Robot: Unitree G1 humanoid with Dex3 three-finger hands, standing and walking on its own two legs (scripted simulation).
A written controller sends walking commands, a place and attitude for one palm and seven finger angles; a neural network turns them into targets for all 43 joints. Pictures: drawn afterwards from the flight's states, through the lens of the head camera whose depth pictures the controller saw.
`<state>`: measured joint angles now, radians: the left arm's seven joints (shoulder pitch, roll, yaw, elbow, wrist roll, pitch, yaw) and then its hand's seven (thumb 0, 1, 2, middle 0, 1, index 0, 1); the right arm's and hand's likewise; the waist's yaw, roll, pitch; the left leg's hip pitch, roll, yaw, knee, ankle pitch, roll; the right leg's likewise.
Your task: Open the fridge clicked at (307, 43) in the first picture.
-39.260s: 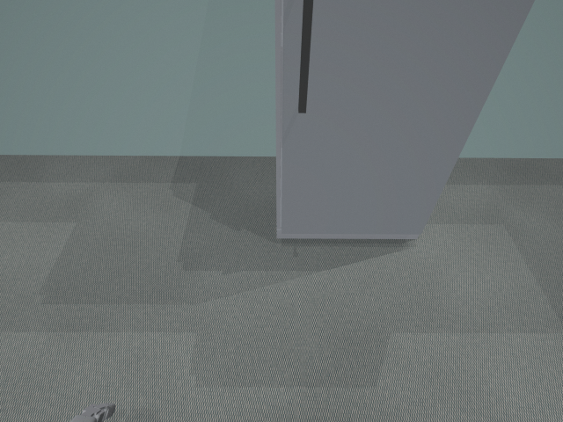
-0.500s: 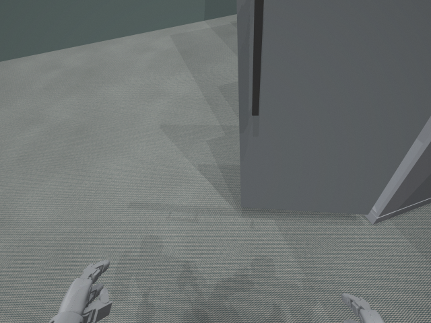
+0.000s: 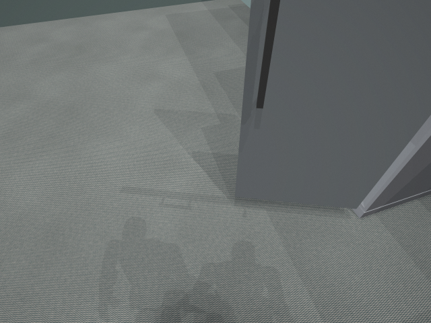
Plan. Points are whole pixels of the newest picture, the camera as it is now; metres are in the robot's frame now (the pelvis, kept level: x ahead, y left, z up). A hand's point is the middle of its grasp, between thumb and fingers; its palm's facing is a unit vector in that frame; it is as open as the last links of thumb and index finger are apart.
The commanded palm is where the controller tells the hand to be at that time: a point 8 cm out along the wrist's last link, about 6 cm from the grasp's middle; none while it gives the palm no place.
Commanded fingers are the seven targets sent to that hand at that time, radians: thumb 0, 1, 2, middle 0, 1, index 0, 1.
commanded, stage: let the arm hang, fingers relaxed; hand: left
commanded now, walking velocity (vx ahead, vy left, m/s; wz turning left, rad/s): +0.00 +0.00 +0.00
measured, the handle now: (268, 45) +0.78 -0.10 +0.14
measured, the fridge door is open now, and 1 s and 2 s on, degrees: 65 65 65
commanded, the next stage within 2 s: look to check the result in 0.40 s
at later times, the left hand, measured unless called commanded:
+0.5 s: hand out of the picture +0.08 +0.23 -0.16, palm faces -0.03 -0.96 -0.28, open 7.4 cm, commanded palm none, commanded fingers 0.00 0.90 0.90 -0.20 -0.30 -0.20 -0.30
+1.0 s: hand out of the picture +0.13 +0.24 -0.15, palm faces -0.04 -0.94 -0.34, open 7.4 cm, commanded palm none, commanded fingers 0.00 0.90 0.90 -0.20 -0.30 -0.20 -0.30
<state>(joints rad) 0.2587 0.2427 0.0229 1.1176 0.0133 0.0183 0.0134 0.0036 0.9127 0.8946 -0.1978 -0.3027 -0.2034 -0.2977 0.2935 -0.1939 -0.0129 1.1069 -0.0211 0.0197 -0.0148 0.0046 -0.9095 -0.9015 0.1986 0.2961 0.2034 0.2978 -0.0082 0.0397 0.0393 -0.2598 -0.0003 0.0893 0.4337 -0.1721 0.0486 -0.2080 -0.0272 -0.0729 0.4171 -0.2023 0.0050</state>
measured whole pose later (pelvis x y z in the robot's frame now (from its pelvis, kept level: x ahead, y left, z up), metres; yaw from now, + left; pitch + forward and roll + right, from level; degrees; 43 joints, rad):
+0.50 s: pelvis +0.02 +0.00 +0.01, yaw -1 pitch -1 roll +0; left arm 0.14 0.28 0.01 1.13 0.02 -0.01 0.00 0.00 0.90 0.89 -0.20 -0.30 -0.21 -0.30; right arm 0.13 -0.30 -0.02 1.13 -0.02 -0.01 -0.01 0.00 -0.91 -0.90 0.20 0.30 0.20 0.30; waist -0.01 0.00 0.04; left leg -0.18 -0.02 0.11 0.34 -0.16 0.05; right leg -0.14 -0.04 -0.06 0.35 -0.20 0.02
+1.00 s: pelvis +0.05 -0.01 +0.01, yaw +0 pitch +0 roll +0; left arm 0.09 0.32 0.00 1.13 0.01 -0.02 0.00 0.00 0.90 0.89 -0.20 -0.30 -0.20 -0.30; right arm 0.08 -0.33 0.00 1.14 -0.01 -0.01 0.00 0.00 -0.91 -0.90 0.20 0.30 0.20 0.30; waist -0.01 0.02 0.04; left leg -0.13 -0.01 0.09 0.30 -0.18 0.03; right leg -0.09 -0.03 -0.07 0.30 -0.22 0.00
